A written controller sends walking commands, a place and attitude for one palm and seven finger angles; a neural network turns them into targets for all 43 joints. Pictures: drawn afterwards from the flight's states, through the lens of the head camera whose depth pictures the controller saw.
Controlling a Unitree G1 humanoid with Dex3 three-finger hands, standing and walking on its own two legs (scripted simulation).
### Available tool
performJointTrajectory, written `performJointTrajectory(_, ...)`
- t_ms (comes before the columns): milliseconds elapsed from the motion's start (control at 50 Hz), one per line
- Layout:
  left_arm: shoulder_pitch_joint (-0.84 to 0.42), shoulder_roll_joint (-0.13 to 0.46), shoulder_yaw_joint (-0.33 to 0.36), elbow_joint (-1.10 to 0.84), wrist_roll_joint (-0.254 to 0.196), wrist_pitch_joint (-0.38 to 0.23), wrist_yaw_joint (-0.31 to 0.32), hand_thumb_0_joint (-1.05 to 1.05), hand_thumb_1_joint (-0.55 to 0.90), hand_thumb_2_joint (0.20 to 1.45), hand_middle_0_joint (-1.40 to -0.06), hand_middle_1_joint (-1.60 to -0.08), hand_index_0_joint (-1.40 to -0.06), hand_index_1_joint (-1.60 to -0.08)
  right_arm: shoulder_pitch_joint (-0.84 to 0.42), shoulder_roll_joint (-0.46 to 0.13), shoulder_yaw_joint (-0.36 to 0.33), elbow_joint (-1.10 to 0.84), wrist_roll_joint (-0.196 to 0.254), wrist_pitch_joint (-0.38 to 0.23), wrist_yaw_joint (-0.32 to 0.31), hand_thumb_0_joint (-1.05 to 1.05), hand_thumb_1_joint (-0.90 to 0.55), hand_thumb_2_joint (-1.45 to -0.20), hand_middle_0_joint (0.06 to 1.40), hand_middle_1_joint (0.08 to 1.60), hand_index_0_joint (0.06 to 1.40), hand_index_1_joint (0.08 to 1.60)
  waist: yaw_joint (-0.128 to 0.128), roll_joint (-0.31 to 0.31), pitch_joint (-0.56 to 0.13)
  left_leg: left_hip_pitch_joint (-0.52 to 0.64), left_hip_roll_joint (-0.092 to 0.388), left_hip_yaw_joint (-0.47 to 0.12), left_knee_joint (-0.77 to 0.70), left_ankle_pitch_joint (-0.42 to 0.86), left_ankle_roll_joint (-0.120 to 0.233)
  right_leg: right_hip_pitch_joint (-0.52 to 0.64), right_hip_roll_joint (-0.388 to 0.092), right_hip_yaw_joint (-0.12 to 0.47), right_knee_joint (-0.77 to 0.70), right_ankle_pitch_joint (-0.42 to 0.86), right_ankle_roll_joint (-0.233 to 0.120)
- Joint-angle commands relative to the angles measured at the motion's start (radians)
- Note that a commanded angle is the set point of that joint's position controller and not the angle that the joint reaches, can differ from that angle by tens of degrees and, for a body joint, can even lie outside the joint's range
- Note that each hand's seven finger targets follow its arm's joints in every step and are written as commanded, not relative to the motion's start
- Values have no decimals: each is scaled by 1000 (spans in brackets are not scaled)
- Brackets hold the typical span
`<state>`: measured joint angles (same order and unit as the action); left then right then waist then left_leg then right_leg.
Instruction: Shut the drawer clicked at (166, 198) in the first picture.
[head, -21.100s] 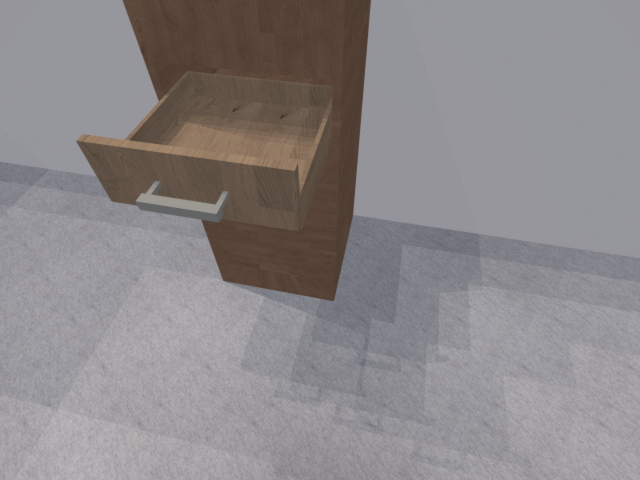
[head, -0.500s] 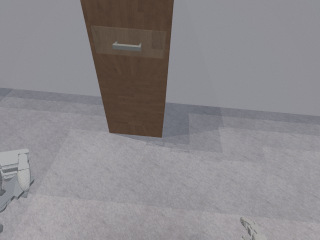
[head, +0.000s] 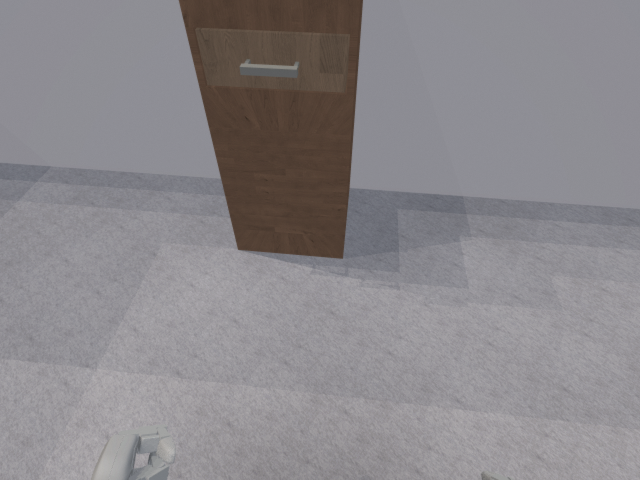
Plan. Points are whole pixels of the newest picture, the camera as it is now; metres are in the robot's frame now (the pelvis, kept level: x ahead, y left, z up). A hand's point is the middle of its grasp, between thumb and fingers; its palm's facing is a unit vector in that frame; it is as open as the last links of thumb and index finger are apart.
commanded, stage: let the arm hang, fingers relaxed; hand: left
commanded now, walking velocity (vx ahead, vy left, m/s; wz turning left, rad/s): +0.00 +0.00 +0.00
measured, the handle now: (270, 67) +1.06 +0.13 +0.05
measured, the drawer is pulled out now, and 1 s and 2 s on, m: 0.00 0.00 0.00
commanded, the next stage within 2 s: look to check the result in 0.90 s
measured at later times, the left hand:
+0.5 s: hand out of the picture +0.03 +0.20 -0.14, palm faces +0.00 -0.97 -0.23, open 6.5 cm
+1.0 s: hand out of the picture +0.06 +0.18 -0.13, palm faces -0.01 -0.98 -0.22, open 7.3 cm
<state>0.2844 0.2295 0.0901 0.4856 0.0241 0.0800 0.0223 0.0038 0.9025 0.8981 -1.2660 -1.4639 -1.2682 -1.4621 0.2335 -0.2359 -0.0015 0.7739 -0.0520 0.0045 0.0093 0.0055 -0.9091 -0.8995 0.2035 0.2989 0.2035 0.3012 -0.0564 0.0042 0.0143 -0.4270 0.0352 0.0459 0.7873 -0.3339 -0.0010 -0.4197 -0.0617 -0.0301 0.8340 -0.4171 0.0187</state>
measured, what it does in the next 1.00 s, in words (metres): stands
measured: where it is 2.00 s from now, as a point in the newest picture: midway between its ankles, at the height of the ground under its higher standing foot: outside the picture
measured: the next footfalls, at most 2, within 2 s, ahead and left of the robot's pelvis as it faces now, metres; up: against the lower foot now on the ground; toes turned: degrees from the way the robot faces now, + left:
none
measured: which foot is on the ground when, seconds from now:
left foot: down 0.00-1.00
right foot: down 0.00-1.00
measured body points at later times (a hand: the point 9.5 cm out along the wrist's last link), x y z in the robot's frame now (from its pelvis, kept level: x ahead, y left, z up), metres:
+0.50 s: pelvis +0.02 +0.01 +0.04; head +0.04 +0.00 +0.48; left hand +0.03 +0.25 -0.12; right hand +0.02 -0.21 -0.13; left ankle +0.05 +0.13 -0.70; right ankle +0.03 -0.13 -0.70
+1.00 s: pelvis +0.03 +0.01 +0.04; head +0.06 +0.00 +0.49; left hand +0.06 +0.24 -0.12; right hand +0.02 -0.21 -0.13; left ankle +0.05 +0.13 -0.70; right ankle +0.03 -0.13 -0.70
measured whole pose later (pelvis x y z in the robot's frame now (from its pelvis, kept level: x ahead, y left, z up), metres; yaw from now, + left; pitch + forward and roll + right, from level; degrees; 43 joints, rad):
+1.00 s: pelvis +0.03 +0.01 +0.04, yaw -2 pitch -1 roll +0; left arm 0.21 0.15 0.02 1.13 0.00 0.00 0.03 0.00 0.91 0.90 -0.20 -0.30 -0.20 -0.30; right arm 0.25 -0.14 -0.01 1.13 -0.02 0.01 -0.03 0.00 -0.92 -0.90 0.20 0.30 0.20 0.30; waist -0.02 0.02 0.08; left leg -0.19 0.02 0.04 0.41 -0.20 0.00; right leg -0.18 -0.04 -0.01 0.42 -0.22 0.02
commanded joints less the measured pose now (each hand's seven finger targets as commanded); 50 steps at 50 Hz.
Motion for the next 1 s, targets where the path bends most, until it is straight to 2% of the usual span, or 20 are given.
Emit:
performJointTrajectory(0, 71, 162, -8, 83, 3, -71, -15, 0, 900, 900, -960, -1123, -960, -1123, -55, -95, -28, -64, 16, -15, -17, 0, -900, -900, 200, 300, 200, 300, 89, -8, -14, -75, 6, -60, -185, 64, 20, 168, -65, 190, -327, 161, -44)
performJointTrajectory(20, 55, 189, -17, 140, -4, -78, -14, 0, 900, 900, -920, -1080, -920, -1080, -28, -56, -26, -41, 28, 0, -16, 0, -900, -900, 200, 300, 200, 300, 57, -111, -3, 17, -33, -13, -105, -47, -1, 68, -154, 295, -469, 97, -100)
performJointTrajectory(40, 0, 191, -26, 180, -5, -79, -15, 0, 900, 900, -880, -1037, -880, -1037, 16, -50, -31, -3, 32, 14, -14, 0, -900, -900, 200, 300, 200, 300, 30, -101, 12, 118, -29, -18, -75, -78, 3, -35, -183, 303, -561, -76, -134)
performJointTrajectory(60, -39, 177, -31, 210, -5, -77, -13, 0, 900, 900, -840, -993, -840, -993, 48, -39, -31, 26, 29, 19, -13, 0, -900, -900, 200, 300, 200, 300, 12, -77, 25, 174, -24, -23, -87, -26, 8, -84, -153, 280, -575, -162, -132)
performJointTrajectory(80, -54, 143, -24, 227, -4, -74, -7, 0, 900, 900, -800, -950, -800, -950, 76, -29, -35, 44, 22, 22, -13, 0, -900, -900, 200, 300, 200, 300, -3, -65, 25, 223, -14, -30, -146, 32, 11, -102, -111, 206, -535, -135, -113)
performJointTrajectory(100, -51, 115, -29, 254, -6, -75, -7, 0, 900, 900, -760, -907, -760, -907, 101, -23, -31, 71, 21, 16, -14, 0, -900, -900, 200, 300, 200, 300, -3, 20, 7, 249, 2, -54, -218, 89, 20, -74, -75, 153, -473, -63, -93)
performJointTrajectory(120, -37, 99, -40, 283, -12, -77, -9, 0, 900, 900, -720, -863, -720, -863, 105, -38, -29, 90, 21, 9, -19, 0, -900, -900, 200, 300, 200, 300, 12, 101, -8, 217, 41, -103, -303, 106, 34, -6, -31, 111, -419, 13, -69)
performJointTrajectory(140, -11, 89, -46, 311, -17, -77, -9, 0, 900, 900, -680, -820, -680, -820, 86, -58, -31, 99, 21, 4, -23, 0, -900, -900, 200, 300, 200, 300, 34, 153, -22, 151, 74, -147, -367, 65, 44, 85, -7, 82, -405, 55, -52)
performJointTrajectory(160, 6, 90, -47, 343, -17, -74, -7, 0, 900, 900, -640, -777, -640, -777, 67, -64, -34, 109, 23, 6, -23, 0, -900, -900, 200, 300, 200, 300, 48, 141, -8, 90, 76, -159, -411, -24, 43, 143, 4, 74, -420, 37, -50)
performJointTrajectory(180, 19, 101, -46, 372, -16, -74, -7, 0, 900, 900, -600, -733, -600, -733, 55, -69, -37, 115, 27, 5, -23, 0, -900, -900, 200, 300, 200, 300, 60, 114, 8, 75, 66, -150, -416, -18, 40, 164, -1, 79, -424, 67, -54)
performJointTrajectory(220, 22, 95, -49, 422, -18, -80, -6, 0, 900, 900, -520, -647, -520, -647, 82, -56, -35, 147, 31, 1, -28, 0, -900, -900, 200, 300, 200, 300, 52, 6, -6, 128, 51, -116, -398, 40, 33, 170, -17, 88, -458, 100, -60)
performJointTrajectory(260, 16, 85, -53, 457, -19, -83, -4, 0, 900, 900, -440, -560, -440, -560, 106, -48, -35, 179, 32, -1, -31, 0, -900, -900, 200, 300, 200, 300, 44, 2, -19, 185, 56, -109, -407, 84, 33, 162, -23, 76, -466, 127, -57)
performJointTrajectory(300, 18, 81, -55, 485, -18, -83, -2, 0, 900, 900, -360, -473, -360, -473, 108, -39, -33, 203, 33, -2, -32, 0, -900, -900, 200, 300, 200, 300, 46, 33, -4, 187, 63, -112, -429, 98, 33, 166, -21, 64, -464, 143, -53)
performJointTrajectory(380, 23, 71, -59, 536, -16, -85, 4, 0, 900, 900, -200, -300, -200, -300, 109, -30, -33, 239, 37, -3, -34, 0, -900, -900, 200, 300, 200, 300, 49, -1, 4, 213, 62, -102, -434, 153, 32, 180, -22, 58, -467, 191, -50)
performJointTrajectory(520, 3, 50, -60, 581, -14, -83, 8, 0, 900, 900, -200, -300, -200, -300, 98, -6, -31, 287, 34, 0, -35, 0, -900, -900, 200, 300, 200, 300, 46, 20, 56, 213, 60, -93, -460, 139, 26, 171, -26, 56, -483, 174, -40)
performJointTrajectory(580, -4, 48, -58, 590, -13, -85, 10, 0, 900, 900, -200, -300, -200, -300, 95, -9, -32, 295, 35, -2, -36, 0, -900, -900, 200, 300, 200, 300, 47, 8, 53, 219, 60, -93, -461, 153, 25, 177, -24, 56, -481, 182, -39)
performJointTrajectory(660, -14, 40, -55, 601, -14, -87, 10, 0, 900, 900, -200, -300, -200, -300, 89, -2, -31, 307, 33, -4, -37, 0, -900, -900, 200, 300, 200, 300, 45, 27, 46, 230, 58, -85, -459, 177, 23, 191, -28, 61, -489, 202, -37)
performJointTrajectory(780, -22, 42, -54, 606, -14, -90, 11, 0, 900, 900, -200, -300, -200, -300, 86, -6, -33, 316, 35, -5, -38, 0, -900, -900, 200, 300, 200, 300, 46, 17, 45, 243, 59, -82, -449, 226, 21, 202, -28, 60, -492, 234, -38)
performJointTrajectory(820, -20, 41, -54, 611, -16, -92, 12, 0, 900, 900, -200, -300, -200, -300, 85, -2, -30, 323, 35, -8, -39, 0, -900, -900, 200, 300, 200, 300, 46, 4, 27, 262, 61, -78, -445, 259, 22, 215, -33, 61, -490, 267, -38)
performJointTrajectory(980, -19, 43, -52, 619, -15, -94, 14, 0, 900, 900, -200, -300, -200, -300, 86, -4, -33, 335, 37, -5, -41, 0, -900, -900, 200, 300, 200, 300, 44, 6, 31, 274, 61, -70, -441, 255, 18, 216, -32, 63, -504, 265, -39)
